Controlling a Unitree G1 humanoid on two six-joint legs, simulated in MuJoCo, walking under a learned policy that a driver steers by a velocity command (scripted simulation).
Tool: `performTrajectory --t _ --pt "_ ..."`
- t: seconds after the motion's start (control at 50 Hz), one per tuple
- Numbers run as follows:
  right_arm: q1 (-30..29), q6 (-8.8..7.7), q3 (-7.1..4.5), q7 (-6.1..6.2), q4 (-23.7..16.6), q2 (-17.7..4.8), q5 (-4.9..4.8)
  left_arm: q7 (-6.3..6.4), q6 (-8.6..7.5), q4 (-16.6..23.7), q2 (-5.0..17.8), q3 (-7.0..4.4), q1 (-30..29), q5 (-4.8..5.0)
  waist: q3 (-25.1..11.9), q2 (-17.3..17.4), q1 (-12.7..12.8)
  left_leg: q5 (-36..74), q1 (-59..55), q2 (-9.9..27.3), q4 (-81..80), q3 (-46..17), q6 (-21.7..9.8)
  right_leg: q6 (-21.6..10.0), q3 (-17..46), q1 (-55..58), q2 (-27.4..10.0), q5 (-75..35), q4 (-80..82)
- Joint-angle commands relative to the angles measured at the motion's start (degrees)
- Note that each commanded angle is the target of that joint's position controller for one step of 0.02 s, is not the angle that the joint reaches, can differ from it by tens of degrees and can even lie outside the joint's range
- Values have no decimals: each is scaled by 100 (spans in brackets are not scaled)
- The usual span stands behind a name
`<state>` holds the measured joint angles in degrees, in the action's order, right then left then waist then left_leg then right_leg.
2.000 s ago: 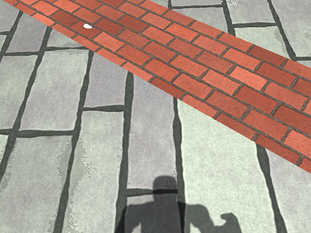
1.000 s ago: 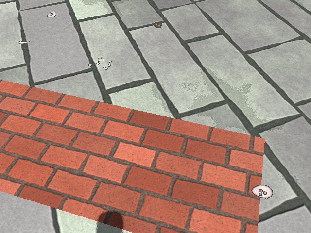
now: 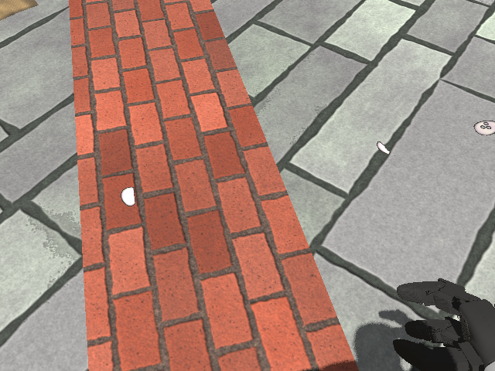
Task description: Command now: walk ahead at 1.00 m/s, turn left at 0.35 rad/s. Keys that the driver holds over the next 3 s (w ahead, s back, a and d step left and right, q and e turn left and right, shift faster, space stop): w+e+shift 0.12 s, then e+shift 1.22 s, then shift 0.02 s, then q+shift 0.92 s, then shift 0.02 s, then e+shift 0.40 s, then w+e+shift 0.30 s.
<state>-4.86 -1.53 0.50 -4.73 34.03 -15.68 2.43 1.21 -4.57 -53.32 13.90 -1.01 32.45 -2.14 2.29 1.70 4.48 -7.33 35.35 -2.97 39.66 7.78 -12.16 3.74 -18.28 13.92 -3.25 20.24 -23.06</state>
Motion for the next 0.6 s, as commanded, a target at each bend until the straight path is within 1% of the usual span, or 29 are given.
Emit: performTrajectory --t 0.02,0.04,0.06,0.08,0.1,0.12,0.14,0.16,0.18,0.2,0.22,0.26,0.28,0.3,0.32,0.34,0.36,0.38,0.4,0.42,0.44,0.46,0.48,0.5,0.52,0.54,0.56,0.58,0.6 --pt "2920 13 -622 326 780 -1410 24 -17 0 778 1206 -255 -758 29 -1347 248 -1649 -931 -5206 582 -631 -1667 -298 -690 398 -3506 -423 -2437 -4940" --pt "2515 6 -668 371 456 -1872 134 -83 -11 1165 627 -93 56 292 -2441 1123 -864 -1045 -6668 2627 -1211 -4974 -1142 -609 1377 -5499 151 1097 -7096" --pt "2940 25 -691 453 491 -1556 39 -43 -79 1291 1121 -198 -1096 277 -2380 -141 -1479 -1341 -6129 2305 -1944 -4868 -872 -720 2198 -5829 185 197 -7164" --pt "2719 -69 -656 520 774 -1372 46 -59 -93 1306 911 -165 -1189 369 -1161 -179 -1120 -1078 -5061 2266 -2199 -3982 -690 -733 2178 -6048 -12 -144 -6754" --pt "2538 -198 -571 510 890 -1027 28 -93 -63 1210 774 -122 -1234 265 -447 -654 -810 -797 -3963 2022 -2395 -3412 -468 -749 2220 -5792 -273 -269 -6110" --pt "2203 -306 -504 517 911 -817 45 -145 57 1015 639 -109 -1105 175 -138 -805 -510 -669 -3227 1695 -2569 -2755 -175 -760 2331 -5373 -415 -390 -5756" --pt "2095 -392 -424 525 923 -616 -30 -207 197 876 517 -86 -681 126 -17 -409 -240 159 -2523 1741 -2781 -2376 -142 -652 2334 -4818 -457 -475 -5501" --pt "2091 -490 -351 488 1000 -388 -88 -234 300 779 506 -115 -646 92 137 -362 -122 1296 -2169 1658 -2823 -1977 -69 -572 2364 -4564 -501 -391 -5229" --pt "2094 -572 -325 453 1084 -313 -147 -252 355 745 485 -154 -701 90 295 -324 -49 2569 -2092 1521 -2777 -1396 63 -535 2284 -4573 -437 -436 -4908" --pt "1984 -618 -339 431 1092 -394 -147 -273 375 821 430 -154 -925 98 339 -167 -21 3255 -2030 1404 -2861 -927 138 -497 2106 -4626 -358 -686 -4583" --pt "1941 -651 -332 428 1114 -375 -165 -296 355 970 383 -155 -1286 104 436 -62 -49 3867 -1996 1189 -2872 -469 315 -507 1901 -4677 -303 -1106 -4074" --pt "1742 -663 -297 455 1104 -307 -224 -368 276 1074 189 -80 -1649 138 344 153 -80 3951 -1948 687 -2779 319 614 -573 1403 -4259 -57 -2181 -2755" --pt "1812 -677 -284 490 1078 -342 -241 -403 261 1072 109 -51 -1778 187 154 136 -203 4116 -2117 689 -2657 471 683 -600 1213 -4070 91 -2761 -2273" --pt "2044 -702 -287 519 1111 -369 -284 -450 220 1126 58 -17 -1883 154 169 178 -318 4336 -2323 811 -2391 495 707 -641 1014 -3975 171 -3077 -1735" --pt "2162 -698 -310 568 1142 -458 -317 -478 206 1102 125 -30 -1836 90 34 188 -342 4697 -2655 864 -2073 509 799 -714 810 -3824 371 -3222 -1437" --pt "2203 -678 -352 629 1150 -591 -339 -486 211 1057 222 -69 -1630 17 -172 288 -281 4863 -2857 925 -1666 528 897 -811 742 -3520 544 -3253 -1299" --pt "2121 -630 -398 706 1092 -728 -331 -487 227 978 435 -149 -1280 -35 -439 386 -127 5148 -2988 1017 -1101 495 1004 -919 704 -3100 770 -3010 -1280" --pt "1966 -557 -437 765 1023 -846 -312 -477 239 845 692 -260 -605 -94 -764 446 208 5368 -2863 1128 -100 423 1084 -1088 862 -2396 912 -2707 -1291" --pt "1625 -469 -468 770 911 -897 -314 -408 230 628 942 -399 299 -102 -1102 338 731 4531 -2543 1095 1447 323 1188 -1324 1206 -1598 872 -2825 -954" --pt "1492 -409 -465 670 858 -729 -373 -262 224 579 1193 -527 338 30 -871 -704 876 594 -1821 153 3565 587 1372 -1629 1725 -1227 512 -4516 -173" --pt "2524 -329 -318 649 688 -121 -205 -239 243 767 1730 -589 -134 49 -942 -1329 -123 -3118 -186 -365 5451 67 1531 -2228 3581 -376 -831 -9682 -1347" --pt "3006 -279 -258 671 504 -275 -167 -209 270 1048 1979 -708 -291 147 -2541 -1181 -97 -2575 343 -355 5963 -1194 1556 -3153 5266 505 -1646 -8824 -584" --pt "2903 -234 -222 682 541 -472 -94 -123 383 1367 1631 -667 -1016 212 -2254 -365 -302 -2020 306 22 5579 -1433 1463 -3076 5494 -271 -1572 -6259 -29" --pt "2362 -168 -271 667 474 -652 6 -79 479 1417 1194 -546 -1299 254 -1446 246 -379 -1922 326 215 4993 -1397 1465 -2811 5169 -1241 -1183 -4429 280" --pt "1993 -82 -292 677 431 -624 101 -105 534 1358 968 -469 -1449 271 -866 639 -486 -1859 279 321 4455 -1295 1441 -2350 4749 -1903 -737 -3375 541" --pt "2039 62 -267 679 329 -602 86 -85 530 1390 984 -476 -1408 234 -658 237 -526 -1804 28 387 3930 -1306 1504 -2353 4702 -2517 -729 -3558 636" --pt "1902 191 -249 705 298 -579 90 -100 523 1315 966 -469 -1340 209 -521 236 -521 -1782 -221 456 3577 -1284 1552 -2199 4488 -2890 -537 -3869 628" --pt "1843 262 -214 733 262 -463 69 -122 499 1310 1091 -504 -1330 187 -586 222 -523 -1670 -392 431 3261 -1251 1590 -2076 4286 -3066 -346 -4103 534" --pt "1854 278 -194 744 281 -397 48 -124 489 1342 1196 -545 -1404 151 -749 215 -537 -1499 -476 437 2966 -1241 1603 -1874 4164 -3040 -168 -4048 436"
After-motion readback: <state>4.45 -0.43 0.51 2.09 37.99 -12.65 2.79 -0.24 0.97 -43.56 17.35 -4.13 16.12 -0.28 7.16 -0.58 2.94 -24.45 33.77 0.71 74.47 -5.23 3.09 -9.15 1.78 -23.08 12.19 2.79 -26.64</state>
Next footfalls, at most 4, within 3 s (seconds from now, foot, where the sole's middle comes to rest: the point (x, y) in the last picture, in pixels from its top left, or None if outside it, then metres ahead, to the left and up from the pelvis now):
0.02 left None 0.19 0.04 -0.74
0.42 right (319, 339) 0.54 -0.11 -0.74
0.98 left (271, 300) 0.64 0.02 -0.74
1.50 right None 0.43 -0.06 -0.74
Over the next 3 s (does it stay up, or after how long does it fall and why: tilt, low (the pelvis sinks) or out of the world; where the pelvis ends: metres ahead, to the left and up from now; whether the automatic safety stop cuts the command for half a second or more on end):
stays up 0.58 -0.01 0.04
